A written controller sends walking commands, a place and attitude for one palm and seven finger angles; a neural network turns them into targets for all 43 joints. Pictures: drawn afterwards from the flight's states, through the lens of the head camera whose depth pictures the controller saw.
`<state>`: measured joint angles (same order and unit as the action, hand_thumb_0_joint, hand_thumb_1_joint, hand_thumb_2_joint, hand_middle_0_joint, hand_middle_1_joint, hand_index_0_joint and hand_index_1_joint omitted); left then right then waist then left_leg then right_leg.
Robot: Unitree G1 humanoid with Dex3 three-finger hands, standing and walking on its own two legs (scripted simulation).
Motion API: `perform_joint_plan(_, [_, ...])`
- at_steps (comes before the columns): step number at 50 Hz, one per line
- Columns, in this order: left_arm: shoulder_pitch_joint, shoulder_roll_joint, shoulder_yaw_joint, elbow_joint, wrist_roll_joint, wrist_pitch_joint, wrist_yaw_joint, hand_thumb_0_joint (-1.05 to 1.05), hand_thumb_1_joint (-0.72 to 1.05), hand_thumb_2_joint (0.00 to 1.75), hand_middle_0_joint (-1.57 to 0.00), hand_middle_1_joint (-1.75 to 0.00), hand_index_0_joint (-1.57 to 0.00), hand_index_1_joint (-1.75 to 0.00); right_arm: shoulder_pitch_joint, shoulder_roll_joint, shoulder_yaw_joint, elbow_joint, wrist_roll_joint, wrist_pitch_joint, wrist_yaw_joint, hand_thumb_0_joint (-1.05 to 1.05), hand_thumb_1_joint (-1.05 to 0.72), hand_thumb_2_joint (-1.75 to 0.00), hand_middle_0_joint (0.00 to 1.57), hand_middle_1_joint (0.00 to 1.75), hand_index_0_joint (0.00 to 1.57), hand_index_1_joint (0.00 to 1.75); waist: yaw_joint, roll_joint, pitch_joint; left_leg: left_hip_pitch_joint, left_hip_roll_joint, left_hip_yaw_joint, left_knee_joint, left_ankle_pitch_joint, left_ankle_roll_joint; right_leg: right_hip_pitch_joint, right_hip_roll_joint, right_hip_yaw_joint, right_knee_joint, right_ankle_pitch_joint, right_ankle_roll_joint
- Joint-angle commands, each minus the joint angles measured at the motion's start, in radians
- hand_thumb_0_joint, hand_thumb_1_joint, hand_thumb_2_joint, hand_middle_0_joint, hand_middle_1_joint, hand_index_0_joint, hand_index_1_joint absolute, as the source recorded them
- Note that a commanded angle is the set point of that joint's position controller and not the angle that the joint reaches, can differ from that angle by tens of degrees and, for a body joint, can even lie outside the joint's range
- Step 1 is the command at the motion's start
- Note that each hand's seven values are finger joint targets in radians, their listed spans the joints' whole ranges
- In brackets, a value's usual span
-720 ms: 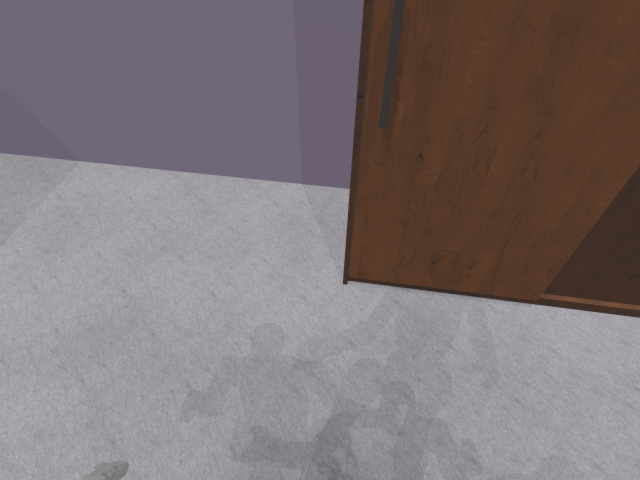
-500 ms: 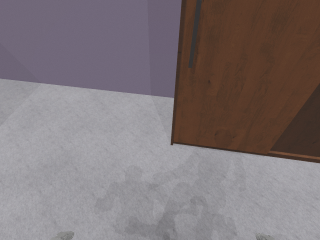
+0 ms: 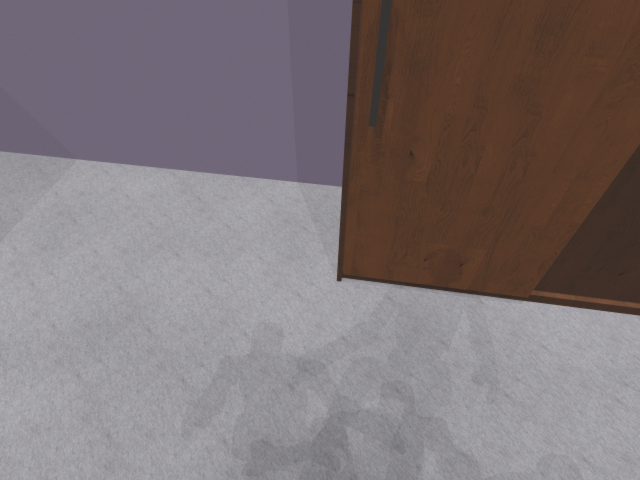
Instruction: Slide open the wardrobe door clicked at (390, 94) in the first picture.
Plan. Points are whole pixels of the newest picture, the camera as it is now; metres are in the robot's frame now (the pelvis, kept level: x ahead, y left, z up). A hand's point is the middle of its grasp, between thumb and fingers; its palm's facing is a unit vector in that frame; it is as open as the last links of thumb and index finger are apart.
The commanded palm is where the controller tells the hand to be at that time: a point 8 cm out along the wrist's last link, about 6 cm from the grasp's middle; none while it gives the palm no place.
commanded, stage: stand and wait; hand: left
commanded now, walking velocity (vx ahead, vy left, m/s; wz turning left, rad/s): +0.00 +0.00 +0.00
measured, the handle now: (380, 60) +0.91 -0.07 +0.11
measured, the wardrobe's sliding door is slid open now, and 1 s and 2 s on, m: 0.00 0.00 0.00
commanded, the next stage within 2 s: look at it before walking up in 0.10 s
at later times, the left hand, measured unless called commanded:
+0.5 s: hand out of the picture +0.08 +0.24 -0.15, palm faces -0.02 -0.94 -0.34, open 7.4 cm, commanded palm none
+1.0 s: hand out of the picture +0.07 +0.25 -0.15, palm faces -0.03 -0.94 -0.34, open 7.4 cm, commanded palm none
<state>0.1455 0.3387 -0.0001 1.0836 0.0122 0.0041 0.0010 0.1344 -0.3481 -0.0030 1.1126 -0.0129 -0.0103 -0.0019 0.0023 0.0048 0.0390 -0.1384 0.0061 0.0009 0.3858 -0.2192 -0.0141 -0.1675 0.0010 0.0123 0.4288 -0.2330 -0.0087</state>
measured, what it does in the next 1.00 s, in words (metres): stands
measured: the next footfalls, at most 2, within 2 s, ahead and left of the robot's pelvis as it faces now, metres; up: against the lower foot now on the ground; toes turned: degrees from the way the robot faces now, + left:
left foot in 1.72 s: +0.29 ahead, +0.04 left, +0.00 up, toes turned +0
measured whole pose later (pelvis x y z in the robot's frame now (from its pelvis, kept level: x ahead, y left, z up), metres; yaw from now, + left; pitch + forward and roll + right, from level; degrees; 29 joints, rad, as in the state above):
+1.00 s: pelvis +0.00 +0.00 +0.00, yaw -1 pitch -2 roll +0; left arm 0.15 0.34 0.01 1.08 0.02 0.01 0.00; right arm 0.11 -0.34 0.00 1.11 -0.01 -0.02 -0.01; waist 0.01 0.00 0.04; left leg -0.13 0.01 0.02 0.37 -0.21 -0.01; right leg -0.16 0.01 0.03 0.40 -0.20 -0.01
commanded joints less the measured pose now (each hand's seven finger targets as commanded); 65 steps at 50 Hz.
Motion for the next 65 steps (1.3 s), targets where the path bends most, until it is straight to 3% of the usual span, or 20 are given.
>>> perform_joint_plan(1, [-0.058, 0.209, 0.037, -0.069, -0.003, -0.03, 0.011, 0.0, 0.9, 0.9, -0.2, -0.3, -0.2, -0.3, -0.061, -0.192, -0.033, -0.071, 0.002, -0.025, -0.014, 0.0, -0.9, -0.9, 0.2, 0.3, 0.2, 0.3, 0.002, -0.012, -0.071, -0.001, 0.107, -0.083, -0.064, 0.117, 0.039, 0.018, -0.118, 0.108, -0.088, 0.132, -0.029])
perform_joint_plan(14, [-0.065, 0.208, 0.039, -0.072, 0.0, -0.033, 0.011, 0.0, 0.9, 0.9, -0.2, -0.3, -0.2, -0.3, -0.059, -0.189, -0.034, -0.068, 0.003, -0.025, -0.012, 0.0, -0.9, -0.9, 0.2, 0.3, 0.2, 0.3, -0.001, -0.031, -0.063, 0.008, 0.109, -0.085, -0.072, 0.121, 0.036, 0.011, -0.116, 0.112, -0.107, 0.131, -0.028])
perform_joint_plan(20, [-0.064, 0.209, 0.037, -0.072, -0.001, -0.034, 0.011, 0.0, 0.9, 0.9, -0.2, -0.3, -0.2, -0.3, -0.063, -0.191, -0.033, -0.066, 0.003, -0.026, -0.013, 0.0, -0.9, -0.9, 0.2, 0.3, 0.2, 0.3, -0.001, -0.004, -0.068, 0.016, 0.11, -0.083, -0.073, 0.132, 0.034, 0.013, -0.118, 0.109, -0.108, 0.146, -0.027])
perform_joint_plan(45, [-0.053, 0.212, 0.039, -0.061, 0.001, -0.031, 0.009, 0.0, 0.9, 0.9, -0.2, -0.3, -0.2, -0.3, -0.058, -0.2, -0.037, -0.06, 0.004, -0.026, -0.017, 0.0, -0.9, -0.9, 0.2, 0.3, 0.2, 0.3, -0.004, -0.01, -0.062, 0.044, 0.121, -0.07, -0.077, 0.145, 0.033, 0.005, -0.112, 0.117, -0.11, 0.192, -0.028])
perform_joint_plan(49, [-0.035, 0.184, 0.04, -0.069, 0.002, -0.02, 0.01, 0.0, 0.9, 0.9, -0.2, -0.3, -0.2, -0.3, -0.034, -0.17, -0.036, -0.068, 0.004, -0.021, -0.019, 0.0, -0.9, -0.9, 0.2, 0.3, 0.2, 0.3, -0.005, -0.017, -0.081, 0.038, 0.125, -0.055, -0.053, 0.141, 0.029, 0.005, -0.106, 0.126, -0.082, 0.216, -0.026])
perform_joint_plan(50, [-0.014, 0.147, 0.034, -0.061, 0.0, -0.014, 0.009, 0.0, 0.9, 0.9, -0.2, -0.3, -0.2, -0.3, -0.022, -0.136, -0.028, -0.062, 0.0, -0.018, -0.018, 0.0, -0.9, -0.9, 0.2, 0.3, 0.2, 0.3, -0.005, -0.017, -0.085, 0.04, 0.128, -0.049, -0.052, 0.085, 0.024, -0.002, -0.097, 0.124, -0.078, 0.154, -0.02])
perform_joint_plan(51, [0.018, 0.093, 0.025, -0.052, 0.002, -0.001, 0.007, 0.0, 0.9, 0.9, -0.2, -0.3, -0.2, -0.3, 0.004, -0.086, -0.019, -0.056, -0.005, -0.009, -0.016, 0.0, -0.9, -0.9, 0.2, 0.3, 0.2, 0.3, -0.005, -0.011, -0.074, 0.036, 0.134, -0.047, -0.054, -0.015, 0.02, -0.029, -0.082, 0.117, -0.062, 0.035, -0.013])
perform_joint_plan(53, [0.045, 0.078, 0.028, -0.065, 0.008, 0.013, -0.006, 0.0, 0.9, 0.9, -0.2, -0.3, -0.2, -0.3, 0.025, -0.1, -0.03, -0.064, -0.01, 0.002, -0.014, 0.0, -0.9, -0.9, 0.2, 0.3, 0.2, 0.3, -0.007, 0.034, -0.002, -0.006, 0.169, -0.094, -0.105, -0.258, 0.043, -0.126, -0.035, 0.093, -0.018, -0.195, -0.009])
perform_joint_plan(55, [0.059, 0.062, 0.039, -0.094, 0.014, 0.018, -0.021, 0.0, 0.9, 0.9, -0.2, -0.3, -0.2, -0.3, 0.058, -0.148, -0.054, -0.08, -0.014, 0.005, -0.017, 0.0, -0.9, -0.9, 0.2, 0.3, 0.2, 0.3, -0.019, 0.11, 0.06, -0.018, 0.272, -0.224, -0.187, -0.444, 0.11, -0.244, 0.021, 0.019, 0.162, -0.226, -0.002])
perform_joint_plan(56, [0.054, 0.049, 0.046, -0.111, 0.016, 0.019, -0.028, 0.0, 0.9, 0.9, -0.2, -0.3, -0.2, -0.3, 0.075, -0.172, -0.068, -0.088, -0.013, 0.0, -0.021, 0.0, -0.9, -0.9, 0.2, 0.3, 0.2, 0.3, -0.025, 0.145, 0.071, -0.013, 0.347, -0.28, -0.209, -0.411, 0.158, -0.285, 0.015, -0.015, 0.281, -0.202, 0.0])
perform_joint_plan(57, [0.031, 0.037, 0.053, -0.132, 0.017, 0.019, -0.035, 0.0, 0.9, 0.9, -0.2, -0.3, -0.2, -0.3, 0.094, -0.17, -0.075, -0.09, -0.016, -0.007, -0.023, 0.0, -0.9, -0.9, 0.2, 0.3, 0.2, 0.3, -0.035, 0.143, 0.082, -0.002, 0.378, -0.288, -0.216, -0.345, 0.186, -0.33, -0.016, -0.001, 0.346, -0.236, -0.002])
perform_joint_plan(59, [0.042, 0.019, 0.062, -0.147, 0.015, 0.007, -0.045, 0.0, 0.9, 0.9, -0.2, -0.3, -0.2, -0.3, 0.098, -0.15, -0.079, -0.096, -0.02, -0.019, -0.027, 0.0, -0.9, -0.9, 0.2, 0.3, 0.2, 0.3, -0.024, 0.123, 0.057, 0.022, 0.378, -0.219, -0.163, -0.195, 0.177, -0.315, -0.058, 0.0, 0.307, -0.256, -0.002])
perform_joint_plan(60, [0.072, -0.003, 0.063, -0.139, 0.015, 0.004, -0.048, 0.0, 0.9, 0.9, -0.2, -0.3, -0.2, -0.3, 0.086, -0.139, -0.079, -0.095, -0.021, -0.021, -0.027, 0.0, -0.9, -0.9, 0.2, 0.3, 0.2, 0.3, -0.011, 0.13, 0.051, -0.006, 0.354, -0.161, -0.13, -0.13, 0.158, -0.254, -0.05, -0.032, 0.261, -0.228, 0.0])
perform_joint_plan(62, [0.217, -0.022, 0.068, -0.089, 0.016, -0.007, -0.048, 0.0, 0.9, 0.9, -0.2, -0.3, -0.2, -0.3, 0.067, -0.108, -0.075, -0.095, -0.02, -0.019, -0.027, 0.0, -0.9, -0.9, 0.2, 0.3, 0.2, 0.3, 0.051, 0.089, 0.003, -0.134, 0.263, -0.025, 0.067, -0.106, 0.09, 0.006, -0.008, -0.098, 0.072, -0.072, -0.002])
perform_joint_plan(63, [0.311, 0.027, 0.079, -0.058, 0.022, -0.019, -0.037, 0.0, 0.9, 0.9, -0.2, -0.3, -0.2, -0.3, 0.075, -0.054, -0.066, -0.104, -0.012, -0.018, -0.022, 0.0, -0.9, -0.9, 0.2, 0.3, 0.2, 0.3, 0.082, -0.074, -0.019, -0.303, 0.169, 0.067, 0.284, -0.218, 0.04, 0.177, -0.081, 0.025, -0.051, -0.135, -0.032])
perform_joint_plan(64, [0.4, 0.132, 0.101, -0.036, 0.021, -0.034, -0.016, 0.0, 0.9, 0.9, -0.2, -0.3, -0.2, -0.3, 0.041, 0.039, -0.042, -0.15, -0.003, -0.02, -0.011, 0.0, -0.9, -0.9, 0.2, 0.3, 0.2, 0.3, 0.117, -0.397, -0.011, -0.564, 0.032, 0.17, 0.597, -0.414, -0.014, 0.266, -0.334, 0.447, -0.222, -0.2, -0.14])
perform_joint_plan(65, [0.445, 0.105, 0.094, -0.026, 0.004, -0.039, 0.002, 0.0, 0.9, 0.9, -0.2, -0.3, -0.2, -0.3, -0.028, -0.004, -0.048, -0.172, -0.007, -0.024, -0.011, 0.0, -0.9, -0.9, 0.2, 0.3, 0.2, 0.3, 0.141, -0.263, 0.006, -0.574, 0.074, 0.034, 0.702, -0.374, 0.013, 0.194, -0.371, 0.516, -0.249, -0.167, -0.21])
